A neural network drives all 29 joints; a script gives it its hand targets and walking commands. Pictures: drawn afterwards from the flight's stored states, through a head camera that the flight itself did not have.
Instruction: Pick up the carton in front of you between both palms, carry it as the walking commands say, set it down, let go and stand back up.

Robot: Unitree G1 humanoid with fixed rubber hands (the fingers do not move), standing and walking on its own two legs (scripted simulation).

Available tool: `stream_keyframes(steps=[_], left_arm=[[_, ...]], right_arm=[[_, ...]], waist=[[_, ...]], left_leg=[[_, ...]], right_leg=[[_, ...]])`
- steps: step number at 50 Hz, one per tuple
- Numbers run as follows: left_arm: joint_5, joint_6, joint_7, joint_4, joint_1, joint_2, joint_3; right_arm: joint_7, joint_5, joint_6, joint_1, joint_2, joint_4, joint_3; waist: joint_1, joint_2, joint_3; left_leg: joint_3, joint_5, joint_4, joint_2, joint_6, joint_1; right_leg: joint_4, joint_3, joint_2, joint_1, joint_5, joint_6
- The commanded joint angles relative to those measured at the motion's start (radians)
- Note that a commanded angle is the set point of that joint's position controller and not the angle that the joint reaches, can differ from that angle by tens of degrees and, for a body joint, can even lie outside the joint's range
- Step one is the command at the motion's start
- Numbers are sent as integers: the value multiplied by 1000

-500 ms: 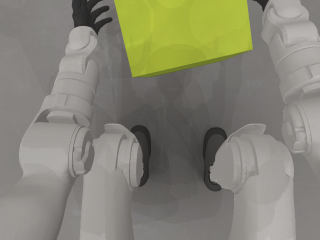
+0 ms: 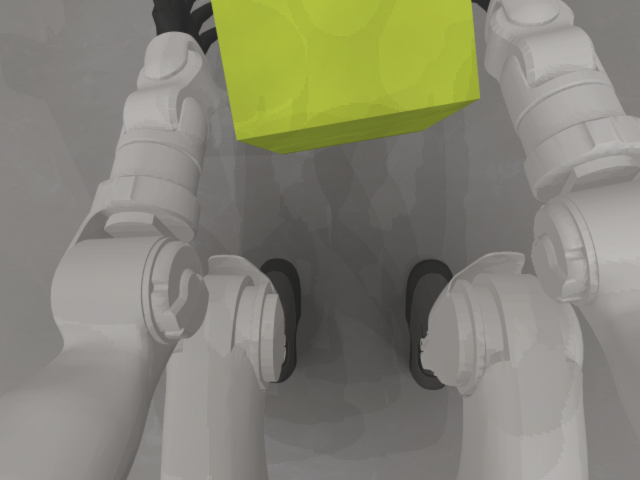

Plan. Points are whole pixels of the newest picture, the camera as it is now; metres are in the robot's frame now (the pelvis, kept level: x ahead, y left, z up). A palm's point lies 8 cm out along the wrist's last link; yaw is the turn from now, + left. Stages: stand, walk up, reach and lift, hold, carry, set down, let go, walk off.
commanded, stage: reach and lift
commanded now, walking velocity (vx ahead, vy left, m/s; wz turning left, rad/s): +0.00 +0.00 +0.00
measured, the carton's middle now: (339, 45) +0.54 -0.01 -0.23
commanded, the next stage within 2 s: none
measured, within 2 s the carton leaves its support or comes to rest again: neither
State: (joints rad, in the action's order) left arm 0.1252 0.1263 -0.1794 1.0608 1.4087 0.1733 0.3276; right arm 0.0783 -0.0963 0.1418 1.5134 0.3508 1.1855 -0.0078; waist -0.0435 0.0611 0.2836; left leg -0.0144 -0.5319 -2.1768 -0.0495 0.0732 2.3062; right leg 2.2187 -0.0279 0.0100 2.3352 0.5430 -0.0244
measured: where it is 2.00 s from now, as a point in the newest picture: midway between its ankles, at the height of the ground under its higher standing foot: (350, 342)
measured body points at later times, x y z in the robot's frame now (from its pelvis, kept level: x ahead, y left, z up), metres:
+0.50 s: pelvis +0.00 +0.02 +0.11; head +0.26 -0.02 +0.47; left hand +0.51 +0.13 +0.04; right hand +0.51 -0.17 +0.04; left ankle +0.13 +0.14 -0.33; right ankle +0.11 -0.12 -0.33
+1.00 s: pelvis +0.04 +0.01 +0.23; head +0.21 -0.02 +0.64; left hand +0.48 +0.13 +0.19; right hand +0.47 -0.17 +0.18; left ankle +0.13 +0.14 -0.33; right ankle +0.11 -0.12 -0.33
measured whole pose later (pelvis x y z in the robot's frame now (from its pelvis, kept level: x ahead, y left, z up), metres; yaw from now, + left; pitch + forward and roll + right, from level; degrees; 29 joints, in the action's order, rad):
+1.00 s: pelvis +0.04 +0.01 +0.23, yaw -5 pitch +35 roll +1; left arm -0.17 0.35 -0.09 0.56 0.71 -0.12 0.46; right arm 0.02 0.20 0.38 0.76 -0.03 0.65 0.34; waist -0.03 0.02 -0.24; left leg -0.05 -0.50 -1.47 -0.05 0.04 1.58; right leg 1.47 -0.06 -0.04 1.60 0.48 0.02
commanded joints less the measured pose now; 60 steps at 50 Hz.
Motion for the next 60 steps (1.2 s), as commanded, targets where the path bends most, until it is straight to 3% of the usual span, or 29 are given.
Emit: stream_keyframes(steps=[1,5,8,11,15,19,23,28,38,51,60], left_arm=[[74,14,271,-276,513,-1036,-350],[81,66,276,-444,503,-1113,-429],[60,103,285,-558,509,-1115,-482],[-6,139,295,-525,474,-1116,-449],[-144,184,310,-377,400,-1129,-299],[-209,200,323,-327,370,-1160,-238],[-215,208,335,-329,345,-1214,-261],[-185,221,344,-373,276,-1284,-344],[-110,248,351,-461,112,-1339,-507],[-157,234,374,-405,-121,-1354,-491],[-185,232,385,-405,-282,-1366,-502]], right_arm=[[-254,-85,-13,491,-1049,-394,-224],[-230,-88,36,490,-1144,-617,-280],[-223,-59,88,404,-1223,-640,-288],[-240,1,136,314,-1277,-526,-226],[-277,103,175,241,-1297,-342,-75],[-297,191,184,192,-1279,-258,48],[-309,228,181,161,-1287,-268,88],[-321,192,185,136,-1338,-375,4],[-307,90,217,26,-1437,-553,-202],[-280,140,206,-209,-1491,-532,-185],[-278,159,203,-354,-1510,-580,-207]], waist=[[15,-178,-1446],[20,-228,-1745],[17,-226,-1743],[-8,-200,-1542],[-34,-172,-1267],[-4,-128,-1249],[33,-76,-1320],[36,-59,-1446],[20,-107,-1501],[27,-98,-1246],[27,-86,-1125]], left_leg=[[134,375,118,-105,-23,-586],[151,428,155,-117,-20,-600],[148,355,216,-124,-30,-575],[141,204,291,-122,-41,-551],[126,43,389,-121,-56,-516],[114,30,470,-126,-53,-562],[105,69,537,-133,-39,-664],[96,157,596,-135,-30,-792],[80,224,713,-138,-32,-967],[33,212,941,-133,-48,-1139],[-7,259,1121,-113,-62,-1349]], right_leg=[[-194,59,-112,-864,-439,8],[-224,77,-127,-1103,-561,34],[-266,80,-145,-1104,-503,42],[-346,78,-152,-929,-295,46],[-458,78,-159,-719,-47,33],[-520,86,-163,-712,-42,17],[-572,93,-168,-757,-94,8],[-621,95,-172,-859,-185,16],[-742,77,-181,-1110,-271,45],[-987,21,-171,-1349,-273,39],[-1165,-15,-153,-1549,-313,30]])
